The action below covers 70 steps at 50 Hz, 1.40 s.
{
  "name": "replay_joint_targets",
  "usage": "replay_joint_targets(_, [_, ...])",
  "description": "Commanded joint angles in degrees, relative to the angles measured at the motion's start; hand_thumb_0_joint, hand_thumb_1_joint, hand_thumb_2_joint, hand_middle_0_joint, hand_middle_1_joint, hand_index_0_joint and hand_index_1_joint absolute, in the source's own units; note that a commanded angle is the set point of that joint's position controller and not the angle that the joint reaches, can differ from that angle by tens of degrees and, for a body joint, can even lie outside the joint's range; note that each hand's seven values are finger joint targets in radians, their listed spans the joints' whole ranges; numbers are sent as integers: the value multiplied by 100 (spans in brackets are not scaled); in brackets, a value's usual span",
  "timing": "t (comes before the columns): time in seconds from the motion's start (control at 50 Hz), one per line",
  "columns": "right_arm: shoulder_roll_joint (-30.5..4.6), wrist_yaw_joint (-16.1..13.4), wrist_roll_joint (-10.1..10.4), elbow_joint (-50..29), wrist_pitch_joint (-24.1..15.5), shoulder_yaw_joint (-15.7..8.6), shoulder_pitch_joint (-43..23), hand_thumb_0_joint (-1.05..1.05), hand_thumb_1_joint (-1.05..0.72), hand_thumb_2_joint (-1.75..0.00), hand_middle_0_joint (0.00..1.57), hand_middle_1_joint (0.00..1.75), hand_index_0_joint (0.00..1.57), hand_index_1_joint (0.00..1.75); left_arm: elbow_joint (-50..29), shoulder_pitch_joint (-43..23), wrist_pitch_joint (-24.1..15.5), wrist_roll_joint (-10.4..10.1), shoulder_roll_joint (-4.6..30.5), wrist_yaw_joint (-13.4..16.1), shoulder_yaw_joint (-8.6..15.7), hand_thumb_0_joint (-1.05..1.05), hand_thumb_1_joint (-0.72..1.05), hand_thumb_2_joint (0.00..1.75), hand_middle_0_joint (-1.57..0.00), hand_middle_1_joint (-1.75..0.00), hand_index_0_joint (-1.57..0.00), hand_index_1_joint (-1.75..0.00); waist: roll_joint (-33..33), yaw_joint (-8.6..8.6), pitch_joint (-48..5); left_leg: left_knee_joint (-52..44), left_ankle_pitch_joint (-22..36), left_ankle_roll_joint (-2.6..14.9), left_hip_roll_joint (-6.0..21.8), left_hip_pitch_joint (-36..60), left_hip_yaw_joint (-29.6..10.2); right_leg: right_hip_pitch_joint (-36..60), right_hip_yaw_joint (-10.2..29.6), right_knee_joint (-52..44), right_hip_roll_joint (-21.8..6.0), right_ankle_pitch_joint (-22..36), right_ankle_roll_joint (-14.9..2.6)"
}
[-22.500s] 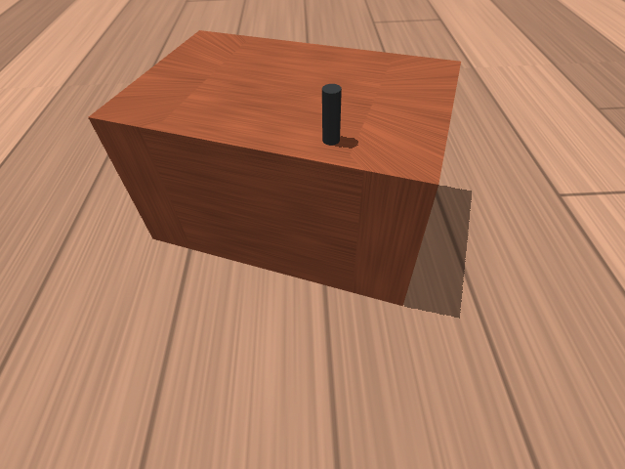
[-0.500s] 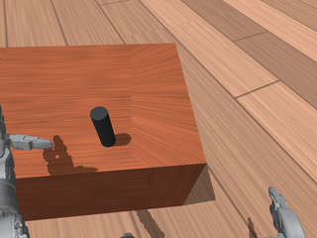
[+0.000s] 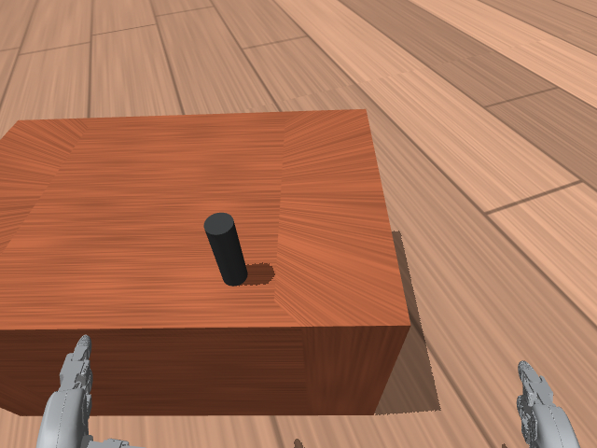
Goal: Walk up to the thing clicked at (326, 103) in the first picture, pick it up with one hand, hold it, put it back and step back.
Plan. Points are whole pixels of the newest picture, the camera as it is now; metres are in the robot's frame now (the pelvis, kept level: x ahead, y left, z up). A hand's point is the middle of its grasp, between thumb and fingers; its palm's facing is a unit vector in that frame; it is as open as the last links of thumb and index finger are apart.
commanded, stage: sink last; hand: left
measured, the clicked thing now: (227, 251) +0.46 +0.18 -0.06
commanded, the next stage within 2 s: home in 0.36 s
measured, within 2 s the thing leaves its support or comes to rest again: neither
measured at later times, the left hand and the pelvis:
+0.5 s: hand (92, 438) +0.14 +0.28 +0.00, palm faces +0.34 -0.85 -0.41, open 17.1 cm; pelvis -0.02 -0.01 -0.01, yaw +0 degrees
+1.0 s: hand (195, 430) +0.17 +0.18 -0.07, palm faces +0.09 -0.98 -0.19, open 17.3 cm; pelvis -0.01 +0.01 -0.01, yaw -1 degrees
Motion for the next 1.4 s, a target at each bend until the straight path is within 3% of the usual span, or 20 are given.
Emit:
replay_joint_targets(0.0, [-936, -182, -80, -1233, -391, -673, -53, 0, 48, -6, 6, 5, 5, 5, -1726, -554, -405, 3, 1019, 82, 486, 0, -37, 4, -3, -4, -4, -3, -49, -267, -553, -559, 936, 129, -156, 983, 265, -535, -218, -711, 177, 1399, -98])
replay_joint_targets(0.06, [-663, -228, -105, -946, -458, -393, 74, 0, 49, -6, 6, 5, 5, 5, -1608, -687, -450, 9, 1019, 107, 543, 0, -38, 3, -4, -4, -5, -3, -108, -214, -120, -566, 359, 155, -194, 745, 295, -724, -163, -841, 131, 811, -82])
replay_joint_targets(0.12, [-768, -292, -128, -1123, -532, -518, -66, 0, 50, -6, 6, 5, 5, 5, -1510, -566, -470, 8, 1021, 94, 617, 0, -39, 3, -3, -4, -4, -3, -299, -205, -33, -542, 89, 165, -207, 641, 300, -791, -32, -986, 80, 398, -72])
replay_joint_targets(0.16, [-625, -262, -145, -917, -581, -359, 5, 0, 50, -6, 6, 5, 5, 5, -1460, -360, -479, 5, 1052, 102, 714, 0, -40, 3, -3, -4, -4, -3, 1, 6, 44, -568, 97, 136, -227, 525, 317, -736, -98, -902, 87, 392, -116])
replay_joint_targets(0.22, [-704, -249, -144, -1003, -606, -447, -137, 0, 48, -6, 6, 5, 5, 5, -1151, -53, -539, -7, 1060, 115, 842, 0, -38, 4, -4, -5, -5, -3, -67, 93, 122, -607, 53, 130, -228, 398, 297, -692, -147, -883, 106, 286, -137])
replay_joint_targets(0.34, [-646, -188, -176, -943, -617, -377, -416, 0, 50, -5, 6, 5, 5, 5, -329, -402, -687, -29, 1280, 76, 1217, 0, -47, 3, -5, -5, -5, -4, -511, 80, 404, -423, -121, 157, -236, 109, 293, -794, 210, -1119, -17, -103, -40])
replay_joint_targets(0.38, [-688, -192, -180, -1053, -655, -372, -501, 0, 51, -5, 6, 5, 5, 5, -312, -644, -794, -28, 1249, 61, 1151, 0, -49, 3, -5, -4, -5, -4, -561, 26, 368, -428, -237, 156, -225, 139, 279, -830, 288, -1154, -31, -321, -26])
replay_joint_targets(0.44, [-691, -212, -191, -1154, -759, -328, -330, 0, 49, -6, 6, 5, 5, 5, -570, -685, -895, 24, 1112, 75, 947, 0, -50, 4, -5, -5, -5, -5, -266, -5, -233, -539, 95, 159, -202, 524, 282, -662, 48, -880, 81, 229, -83])
replay_joint_targets(0.48, [-639, -215, -197, -942, -795, -268, -139, 0, 33, -22, 13, 18, 13, 18, -642, -515, -916, 46, 949, 96, 704, 0, -48, 10, -6, -7, -6, -7, 72, -14, -334, -610, 343, 135, -197, 674, 266, -640, -149, -661, 170, 623, -144])
replay_joint_targets(0.56, [-232, -173, -221, -627, -848, 253, -375, 0, 1, -54, 14, 19, 14, 19, -383, -676, -909, 106, 817, 116, 523, 0, -51, 9, -5, -7, -6, -6, 111, 54, -113, -696, 141, 103, -154, 530, 201, -777, -244, -588, 221, 429, -172])
replay_joint_targets(0.6, [-58, -152, -247, -532, -877, 497, -416, 0, -15, -54, 14, 20, 14, 20, -190, -591, -886, 138, 532, 91, 191, 0, -49, 10, -6, -7, -6, -7, 43, 12, -65, -683, 102, 101, -127, 465, 163, -843, -279, -533, 240, 398, -179])
replay_joint_targets(0.72, [-870, -241, -312, -480, -858, -295, -171, 0, -50, -67, 16, 23, 16, 23, 159, -399, -699, 190, 212, 38, -370, 0, -49, 10, -6, -7, -6, -7, 38, -263, -497, -486, 772, 63, -98, 810, 137, -902, -312, -354, 269, 1070, -169])
replay_joint_targets(0.76, [-900, -249, -310, -612, -843, -313, -343, 0, -62, -74, 17, 25, 17, 25, 19, -737, -643, 197, 249, 53, -417, 0, -51, 8, -5, -6, -5, -6, -7, -286, -583, -412, 903, 68, -88, 848, 137, -863, -295, -351, 258, 1187, -159])
replay_joint_targets(0.8, [-722, -246, -304, -600, -821, -140, -354, 0, -73, -82, 19, 28, 19, 28, 67, -838, -552, 231, 317, 89, -407, 0, -54, 7, -5, -6, -5, -6, -49, -204, -678, -386, 1011, 66, -66, 831, 109, -792, -306, -275, 257, 1259, -165])
replay_joint_targets(0.86, [-96, -199, -282, -525, -722, 526, -328, 0, -85, -87, 20, 29, 20, 29, 441, -650, -496, 242, 96, 93, -654, 0, -54, 7, -5, -6, -5, -6, -46, -56, -597, -329, 1151, 69, -78, 667, 136, -657, -285, -239, 227, 1369, -170])
replay_joint_targets(0.92, [-248, -234, -308, -929, -672, 478, -587, 0, -90, -90, 20, 30, 20, 30, 48, -981, -498, 225, 247, 124, -614, 0, -51, 8, -5, -6, -5, -6, 139, -21, -765, -349, 1113, 56, -89, 636, 167, -516, -242, -244, 190, 1361, -183])
replay_joint_targets(1.0, [-309, -232, -332, -707, -597, 296, -435, 0, -90, -90, 20, 30, 20, 30, 221, -588, -421, 202, 110, 144, -725, 0, -52, 8, -5, -6, -5, -6, 397, 3, -491, -399, 914, 27, -103, 512, 194, -649, -235, -268, 200, 1197, -213])
replay_joint_targets(1.14, [-554, -183, -289, -1000, -497, 77, -352, 0, -90, -90, 20, 30, 20, 30, 302, -573, -290, 200, 48, 92, -783, 0, -55, 6, -5, -5, -5, -5, -308, -169, -508, -285, 935, 90, -83, 464, 186, -742, -272, -304, 238, 1267, -149])
replay_joint_targets(1.22, [-446, -203, -269, -1130, -433, 239, -219, 0, -90, -90, 20, 30, 20, 30, 145, -895, -314, 222, 103, 80, -790, 0, -53, 7, -5, -6, -5, -6, -426, -210, -690, -177, 1183, 115, -86, 583, 219, -720, -217, -239, 214, 1580, -103])
replay_joint_targets(1.38, [-434, -259, -292, -1072, -419, 245, -178, 0, -90, -90, 20, 30, 20, 30, 25, -817, -250, 226, 173, 149, -708, 0, -53, 7, -5, -6, -5, -6, 98, -123, -672, -273, 721, 73, -123, 509, 238, -829, -197, -258, 181, 1075, -169])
